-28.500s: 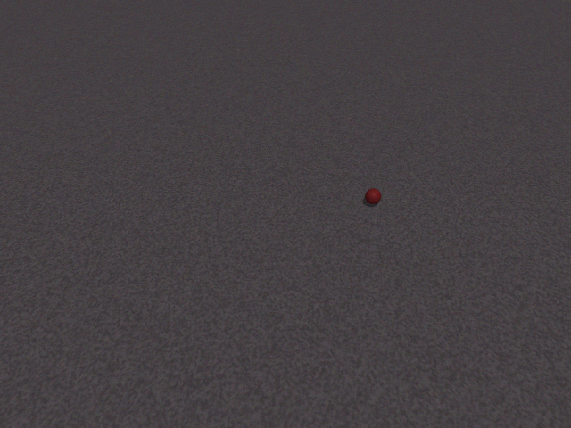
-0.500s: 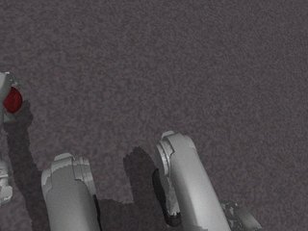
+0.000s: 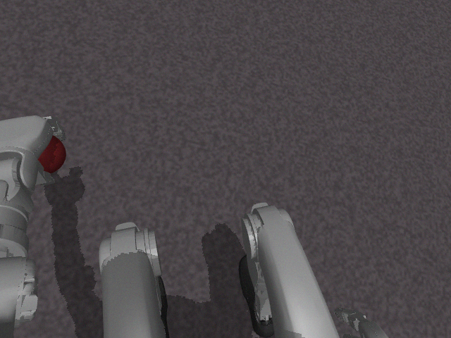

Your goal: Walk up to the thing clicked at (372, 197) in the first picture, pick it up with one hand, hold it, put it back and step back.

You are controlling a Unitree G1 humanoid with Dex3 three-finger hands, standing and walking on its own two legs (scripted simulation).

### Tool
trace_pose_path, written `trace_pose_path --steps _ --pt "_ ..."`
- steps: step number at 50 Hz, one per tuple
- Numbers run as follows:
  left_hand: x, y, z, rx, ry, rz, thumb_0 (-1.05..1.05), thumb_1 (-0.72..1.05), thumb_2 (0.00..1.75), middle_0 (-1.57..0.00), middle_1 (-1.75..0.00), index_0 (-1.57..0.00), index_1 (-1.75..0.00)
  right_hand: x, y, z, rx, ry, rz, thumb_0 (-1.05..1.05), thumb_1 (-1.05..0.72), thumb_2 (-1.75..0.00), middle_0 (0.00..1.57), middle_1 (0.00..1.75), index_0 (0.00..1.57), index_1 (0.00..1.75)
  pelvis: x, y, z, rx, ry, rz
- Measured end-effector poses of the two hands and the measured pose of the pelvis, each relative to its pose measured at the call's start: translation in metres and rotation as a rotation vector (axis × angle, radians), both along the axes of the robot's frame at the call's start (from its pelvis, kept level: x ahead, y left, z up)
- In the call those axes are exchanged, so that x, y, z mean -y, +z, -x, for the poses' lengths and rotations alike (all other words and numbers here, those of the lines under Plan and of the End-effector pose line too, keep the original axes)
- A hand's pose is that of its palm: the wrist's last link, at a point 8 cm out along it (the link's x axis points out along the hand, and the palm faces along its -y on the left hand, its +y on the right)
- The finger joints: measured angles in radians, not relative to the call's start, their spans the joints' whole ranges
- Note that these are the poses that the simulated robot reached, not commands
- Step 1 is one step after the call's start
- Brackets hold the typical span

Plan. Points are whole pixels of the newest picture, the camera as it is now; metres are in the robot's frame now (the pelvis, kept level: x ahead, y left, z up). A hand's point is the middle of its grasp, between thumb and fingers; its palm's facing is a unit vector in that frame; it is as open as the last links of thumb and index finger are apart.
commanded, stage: lift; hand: left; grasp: from above
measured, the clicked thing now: (41, 153) +0.47 +0.31 -0.13
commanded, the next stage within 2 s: hold in 1.34 s
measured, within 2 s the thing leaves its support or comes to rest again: neither
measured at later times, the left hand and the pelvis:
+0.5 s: hand out of the picture +0.38 +0.29 +0.06, palm faces -0.41 -0.13 -0.90, open 9.8 cm; pelvis +0.00 +0.00 +0.14, yaw +4 degrees
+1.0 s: hand out of the picture +0.34 +0.27 +0.22, palm faces -0.44 -0.13 -0.89, open 9.8 cm; pelvis +0.04 +0.00 +0.29, yaw +6 degrees
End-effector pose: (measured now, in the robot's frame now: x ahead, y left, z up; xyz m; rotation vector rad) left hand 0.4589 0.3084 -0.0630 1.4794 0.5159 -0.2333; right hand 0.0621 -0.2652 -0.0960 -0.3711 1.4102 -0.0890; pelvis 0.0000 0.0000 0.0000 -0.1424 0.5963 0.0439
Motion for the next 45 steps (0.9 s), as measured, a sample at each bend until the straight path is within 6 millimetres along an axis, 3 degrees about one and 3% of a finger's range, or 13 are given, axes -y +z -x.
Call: trace_pose_path --steps 10,20,35,45 --pt "-0.002 0.064 0.03 0.013 -0.007 0.021 0.01 0.04 0.56 -0.64 -0.71 -0.63 -0.66 -0.005 0.036 -0.038 0.115 0.02 -0.016 0.0 -0.92 -0.9 0.2 0.3 0.2 0.3 0.0 0.044 0.001 0.011 0.014 -0.016" --pt "0.01 0.139 0.057 0.047 -0.01 0.034 0.01 0.04 0.56 -0.63 -0.72 -0.63 -0.67 -0.009 0.093 -0.07 0.223 0.012 -0.022 0.0 -0.91 -0.9 0.2 0.3 0.2 0.3 0.001 0.102 -0.001 0.057 0.029 -0.036" --pt "0.024 0.271 0.102 0.043 0.013 0.043 0.01 0.04 0.57 -0.62 -0.73 -0.62 -0.68 -0.019 0.204 -0.09 0.337 -0.03 -0.055 0.0 -0.91 -0.9 0.2 0.3 0.2 0.3 0.003 0.216 -0.016 0.199 0.047 -0.083" --pt "0.031 0.322 0.115 0.019 0.013 0.044 0.01 0.05 0.57 -0.61 -0.74 -0.61 -0.69 -0.017 0.265 -0.099 0.398 -0.04 -0.047 0.0 -0.91 -0.9 0.2 0.3 0.2 0.3 0.001 0.273 -0.03 0.283 0.055 -0.103"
